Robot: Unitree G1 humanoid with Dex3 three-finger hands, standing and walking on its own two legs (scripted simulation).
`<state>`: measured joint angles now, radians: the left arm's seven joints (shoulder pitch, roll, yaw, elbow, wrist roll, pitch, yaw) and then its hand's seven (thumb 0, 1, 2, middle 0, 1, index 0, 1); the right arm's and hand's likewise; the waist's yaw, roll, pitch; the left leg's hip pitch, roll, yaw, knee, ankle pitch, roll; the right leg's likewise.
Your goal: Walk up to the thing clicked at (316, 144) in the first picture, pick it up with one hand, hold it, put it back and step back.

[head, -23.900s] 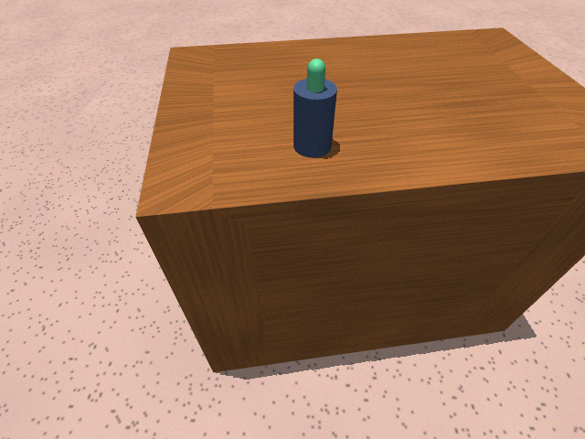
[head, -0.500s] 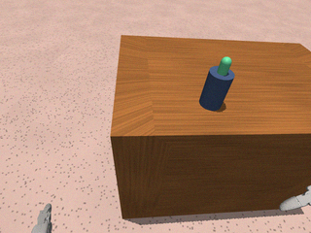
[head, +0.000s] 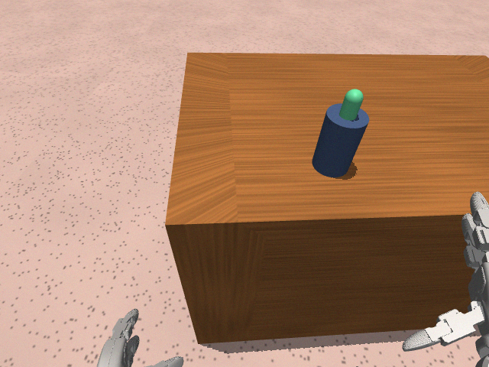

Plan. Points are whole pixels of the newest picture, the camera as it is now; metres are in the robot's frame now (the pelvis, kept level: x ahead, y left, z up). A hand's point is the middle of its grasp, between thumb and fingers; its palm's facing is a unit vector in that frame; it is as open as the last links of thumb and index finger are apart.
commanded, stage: home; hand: right
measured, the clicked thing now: (341, 131) +0.50 -0.21 +0.12
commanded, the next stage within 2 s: none
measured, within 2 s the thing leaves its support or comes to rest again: neither
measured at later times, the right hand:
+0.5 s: hand (343, 355) +0.16 -0.17 -0.11, palm faces +0.09 +0.97 -0.21, open 17.6 cm
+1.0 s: hand (349, 361) +0.16 -0.19 -0.13, palm faces -0.07 +0.95 -0.30, open 17.5 cm
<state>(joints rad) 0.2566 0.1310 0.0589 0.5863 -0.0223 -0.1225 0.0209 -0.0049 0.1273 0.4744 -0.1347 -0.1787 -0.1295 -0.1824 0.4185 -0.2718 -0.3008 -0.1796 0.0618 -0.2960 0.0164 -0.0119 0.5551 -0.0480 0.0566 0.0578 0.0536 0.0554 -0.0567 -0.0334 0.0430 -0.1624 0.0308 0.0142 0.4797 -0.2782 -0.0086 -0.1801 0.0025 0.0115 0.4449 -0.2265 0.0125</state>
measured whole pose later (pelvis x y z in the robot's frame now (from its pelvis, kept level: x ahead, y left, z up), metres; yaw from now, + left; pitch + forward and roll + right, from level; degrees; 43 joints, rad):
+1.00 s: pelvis +0.01 +0.00 -0.01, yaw +1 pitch +1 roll +0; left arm 0.18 0.26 0.00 0.73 0.03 -0.01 0.01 0.01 0.90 0.90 -0.21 -0.30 -0.20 -0.30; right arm 0.22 -0.25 0.02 0.68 -0.04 -0.07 -0.03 -0.01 0.55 -0.04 0.06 0.05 0.05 0.05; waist 0.01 -0.01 0.03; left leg -0.24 0.01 0.00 0.55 -0.32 0.00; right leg -0.27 -0.02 0.00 0.55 -0.29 0.02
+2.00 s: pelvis -0.01 -0.01 +0.01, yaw +2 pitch -3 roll +0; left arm 0.15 0.36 -0.01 1.13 0.02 0.00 -0.01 0.01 0.91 0.90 -0.21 -0.30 -0.20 -0.30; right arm 0.16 -0.36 0.03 1.11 -0.02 -0.01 0.00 0.00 0.54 -0.05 0.06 0.06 0.05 0.05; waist 0.01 -0.01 0.04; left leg -0.11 0.02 -0.02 0.35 -0.19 -0.02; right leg -0.13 -0.01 -0.02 0.33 -0.16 0.00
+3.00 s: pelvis +0.01 +0.00 +0.01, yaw +2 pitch -2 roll +0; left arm 0.12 0.35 0.00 1.14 0.01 0.00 -0.01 0.01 0.91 0.90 -0.21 -0.30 -0.20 -0.30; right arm 0.14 -0.35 0.02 1.13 -0.02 -0.01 0.00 0.00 -0.23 -0.70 0.19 0.28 0.19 0.28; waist 0.01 0.00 0.05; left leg -0.08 0.02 -0.01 0.31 -0.19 -0.02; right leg -0.10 -0.01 -0.01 0.31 -0.17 0.01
